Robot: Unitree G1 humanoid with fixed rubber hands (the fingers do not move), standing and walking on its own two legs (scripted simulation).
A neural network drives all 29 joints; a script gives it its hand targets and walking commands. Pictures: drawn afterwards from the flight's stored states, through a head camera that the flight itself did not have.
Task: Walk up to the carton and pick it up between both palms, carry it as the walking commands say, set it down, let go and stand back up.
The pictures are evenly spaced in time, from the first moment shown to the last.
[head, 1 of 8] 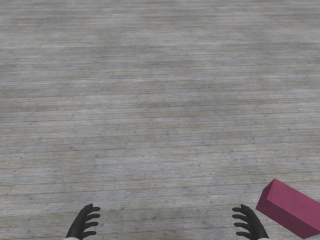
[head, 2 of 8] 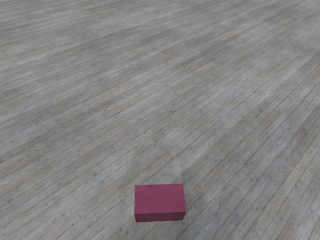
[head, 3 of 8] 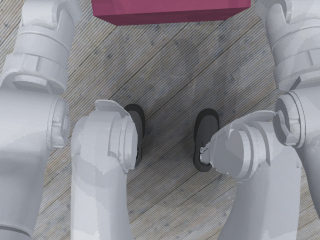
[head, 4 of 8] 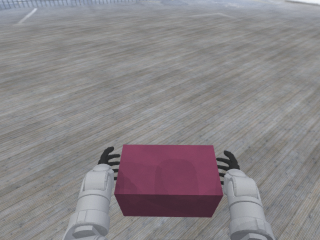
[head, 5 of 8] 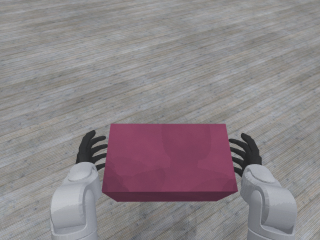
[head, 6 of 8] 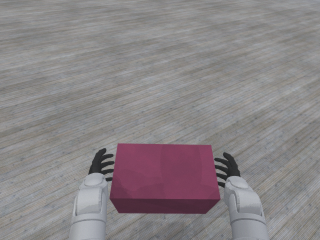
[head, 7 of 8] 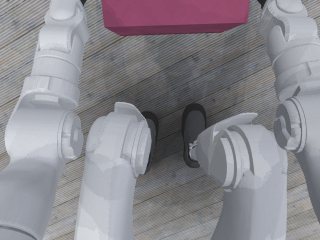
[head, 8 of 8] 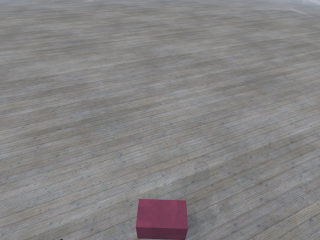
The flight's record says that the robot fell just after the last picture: no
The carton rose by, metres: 0.72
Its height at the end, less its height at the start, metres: +0.00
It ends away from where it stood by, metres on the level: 4.28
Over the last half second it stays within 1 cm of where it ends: yes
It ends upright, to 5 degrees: yes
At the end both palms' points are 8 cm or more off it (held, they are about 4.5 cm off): yes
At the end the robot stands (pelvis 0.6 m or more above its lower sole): yes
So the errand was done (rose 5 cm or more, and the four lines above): yes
